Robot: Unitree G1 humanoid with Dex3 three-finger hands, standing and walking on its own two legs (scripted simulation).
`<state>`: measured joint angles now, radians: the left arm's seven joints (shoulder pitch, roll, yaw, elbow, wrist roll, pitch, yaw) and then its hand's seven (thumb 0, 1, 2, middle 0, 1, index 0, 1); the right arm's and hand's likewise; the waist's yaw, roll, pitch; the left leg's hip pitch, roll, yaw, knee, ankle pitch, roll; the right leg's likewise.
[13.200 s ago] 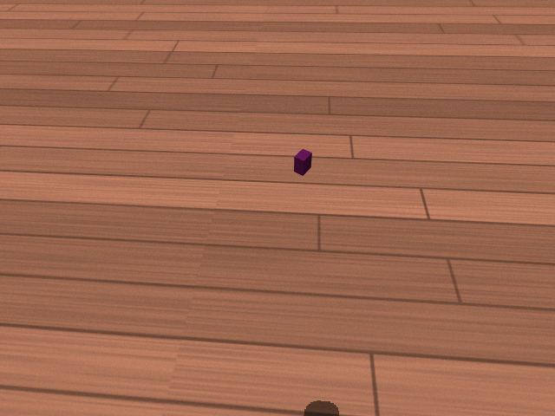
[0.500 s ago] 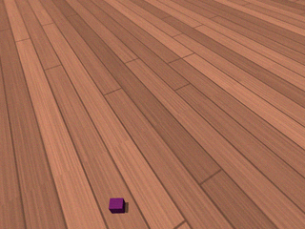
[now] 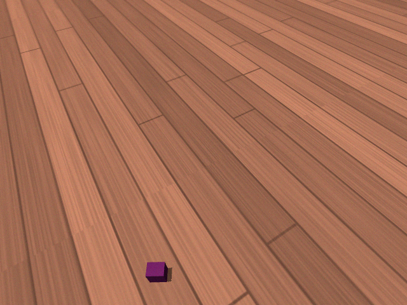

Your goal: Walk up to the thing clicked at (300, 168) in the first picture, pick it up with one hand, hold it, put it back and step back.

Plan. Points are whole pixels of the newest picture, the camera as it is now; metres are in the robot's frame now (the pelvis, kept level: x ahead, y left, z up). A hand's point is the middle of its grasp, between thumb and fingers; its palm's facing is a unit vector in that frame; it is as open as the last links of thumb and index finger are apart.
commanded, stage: rise first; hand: left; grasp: from above
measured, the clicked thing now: (157, 272) +0.37 +0.25 -0.73
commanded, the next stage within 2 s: none
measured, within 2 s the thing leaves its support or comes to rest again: neither
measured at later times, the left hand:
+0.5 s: hand out of the picture +0.13 +0.26 -0.19, palm faces -0.11 -0.90 -0.41, open 11.6 cm
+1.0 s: hand out of the picture +0.14 +0.29 -0.34, palm faces -0.38 -0.68 -0.63, open 13.7 cm
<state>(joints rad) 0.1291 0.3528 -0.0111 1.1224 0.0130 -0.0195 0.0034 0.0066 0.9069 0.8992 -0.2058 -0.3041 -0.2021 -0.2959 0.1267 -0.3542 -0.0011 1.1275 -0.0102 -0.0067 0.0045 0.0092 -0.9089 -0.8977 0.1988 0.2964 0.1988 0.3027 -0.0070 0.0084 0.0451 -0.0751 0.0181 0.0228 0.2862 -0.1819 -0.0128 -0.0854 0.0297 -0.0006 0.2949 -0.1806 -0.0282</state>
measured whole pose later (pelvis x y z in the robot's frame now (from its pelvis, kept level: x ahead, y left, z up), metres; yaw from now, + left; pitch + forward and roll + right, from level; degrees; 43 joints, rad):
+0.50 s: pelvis -0.01 +0.01 -0.04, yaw +1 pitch +11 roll +0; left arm 0.04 0.32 0.12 0.89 0.20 0.08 0.01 0.00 -0.04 0.87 -0.20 -0.88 -0.20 -0.86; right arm 0.26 -0.25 -0.03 0.67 0.03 -0.05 -0.01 0.01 -0.92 -0.90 0.20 0.30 0.20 0.30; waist -0.03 0.00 -0.06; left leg -0.59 0.01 0.00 0.78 -0.38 0.00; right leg -0.58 0.01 -0.02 0.77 -0.38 -0.02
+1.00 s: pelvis -0.05 +0.02 -0.19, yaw +1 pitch +28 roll -2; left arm 0.05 0.38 0.07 0.60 0.53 0.02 0.08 0.00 -0.47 0.89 -0.17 -1.03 -0.17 -1.01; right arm 0.12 -0.27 -0.03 0.56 0.01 -0.18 0.02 0.01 -0.93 -0.90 0.20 0.30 0.20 0.30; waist -0.03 -0.01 -0.20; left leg -1.38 0.00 -0.01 1.54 -0.64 0.02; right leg -1.36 -0.01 -0.04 1.52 -0.64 -0.01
